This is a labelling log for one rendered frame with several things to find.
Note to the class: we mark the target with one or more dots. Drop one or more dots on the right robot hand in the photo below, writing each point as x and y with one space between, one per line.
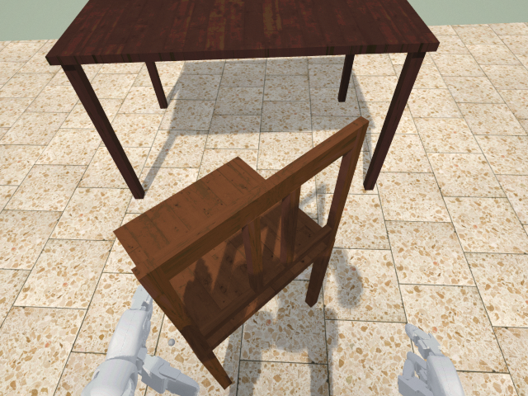
438 376

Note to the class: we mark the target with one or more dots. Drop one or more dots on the left robot forearm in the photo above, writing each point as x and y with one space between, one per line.
115 377

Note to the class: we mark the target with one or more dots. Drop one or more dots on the table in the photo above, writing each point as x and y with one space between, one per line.
135 31

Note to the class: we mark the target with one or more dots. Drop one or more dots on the chair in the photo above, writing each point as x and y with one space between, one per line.
217 251

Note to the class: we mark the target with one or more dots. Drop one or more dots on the left robot hand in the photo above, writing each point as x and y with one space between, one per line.
130 336

